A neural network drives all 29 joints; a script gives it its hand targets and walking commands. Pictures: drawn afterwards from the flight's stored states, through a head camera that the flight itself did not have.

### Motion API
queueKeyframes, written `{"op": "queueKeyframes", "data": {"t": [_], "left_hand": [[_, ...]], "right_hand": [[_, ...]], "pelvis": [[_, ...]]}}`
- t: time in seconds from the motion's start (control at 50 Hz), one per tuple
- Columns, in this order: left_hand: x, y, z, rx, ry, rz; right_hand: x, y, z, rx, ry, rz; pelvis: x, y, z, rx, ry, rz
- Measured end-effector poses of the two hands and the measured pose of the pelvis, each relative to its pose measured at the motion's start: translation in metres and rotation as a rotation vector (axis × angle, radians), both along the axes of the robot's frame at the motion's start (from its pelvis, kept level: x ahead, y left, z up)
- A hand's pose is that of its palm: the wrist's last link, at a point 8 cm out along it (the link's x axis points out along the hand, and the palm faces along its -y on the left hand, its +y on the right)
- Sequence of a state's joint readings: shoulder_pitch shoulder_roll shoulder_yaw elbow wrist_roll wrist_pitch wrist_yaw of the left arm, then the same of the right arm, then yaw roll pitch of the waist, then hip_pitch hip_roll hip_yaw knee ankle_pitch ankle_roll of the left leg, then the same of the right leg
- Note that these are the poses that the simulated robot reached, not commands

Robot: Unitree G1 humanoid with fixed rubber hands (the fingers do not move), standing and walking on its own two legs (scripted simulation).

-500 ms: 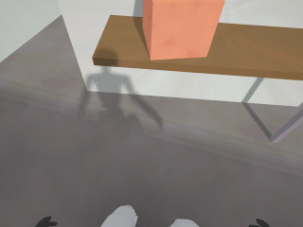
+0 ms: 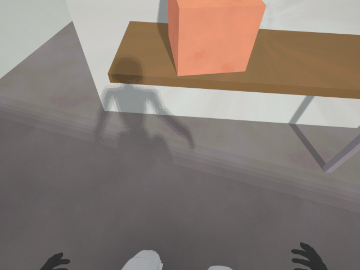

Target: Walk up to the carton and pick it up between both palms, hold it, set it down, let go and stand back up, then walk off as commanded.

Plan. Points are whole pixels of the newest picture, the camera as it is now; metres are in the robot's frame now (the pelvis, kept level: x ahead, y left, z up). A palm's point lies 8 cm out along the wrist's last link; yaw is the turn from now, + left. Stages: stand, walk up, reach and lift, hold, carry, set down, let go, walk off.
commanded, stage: stand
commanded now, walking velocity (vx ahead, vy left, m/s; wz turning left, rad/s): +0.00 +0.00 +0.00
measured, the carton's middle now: (207, 23) +0.95 -0.01 +0.05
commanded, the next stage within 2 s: none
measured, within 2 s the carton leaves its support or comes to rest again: neither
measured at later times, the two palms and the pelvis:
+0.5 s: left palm out of the picture +0.07 +0.31 -0.10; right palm out of the picture +0.15 -0.30 -0.10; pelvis +0.01 +0.00 +0.00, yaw +0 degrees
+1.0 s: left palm out of the picture +0.07 +0.31 -0.10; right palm out of the picture +0.15 -0.30 -0.09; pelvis +0.01 +0.01 +0.01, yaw +0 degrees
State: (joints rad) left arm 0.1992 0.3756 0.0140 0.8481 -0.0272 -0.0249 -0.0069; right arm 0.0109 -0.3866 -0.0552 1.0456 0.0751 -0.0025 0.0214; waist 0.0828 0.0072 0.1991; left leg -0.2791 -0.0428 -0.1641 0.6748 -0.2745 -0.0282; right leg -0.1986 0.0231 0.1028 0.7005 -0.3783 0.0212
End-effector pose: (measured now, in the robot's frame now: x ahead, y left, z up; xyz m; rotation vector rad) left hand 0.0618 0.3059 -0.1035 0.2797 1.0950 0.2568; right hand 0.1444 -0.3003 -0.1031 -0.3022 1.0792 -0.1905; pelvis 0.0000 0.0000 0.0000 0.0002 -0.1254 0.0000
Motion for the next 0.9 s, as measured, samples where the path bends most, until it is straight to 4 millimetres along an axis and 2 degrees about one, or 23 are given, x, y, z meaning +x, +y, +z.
{"op": "queueKeyframes", "data": {"t": [0.4, 0.9], "left_hand": [[0.008, 0.004, 0.001, -0.007, 0.011, 0.000], [0.011, 0.005, 0.003, -0.010, 0.003, 0.001]], "right_hand": [[0.004, 0.003, 0.004, -0.006, 0.020, -0.009], [0.005, 0.004, 0.008, -0.008, 0.014, -0.012]], "pelvis": [[0.009, 0.005, 0.004, -0.005, 0.002, 0.000], [0.010, 0.007, 0.007, -0.008, 0.000, 0.001]]}}
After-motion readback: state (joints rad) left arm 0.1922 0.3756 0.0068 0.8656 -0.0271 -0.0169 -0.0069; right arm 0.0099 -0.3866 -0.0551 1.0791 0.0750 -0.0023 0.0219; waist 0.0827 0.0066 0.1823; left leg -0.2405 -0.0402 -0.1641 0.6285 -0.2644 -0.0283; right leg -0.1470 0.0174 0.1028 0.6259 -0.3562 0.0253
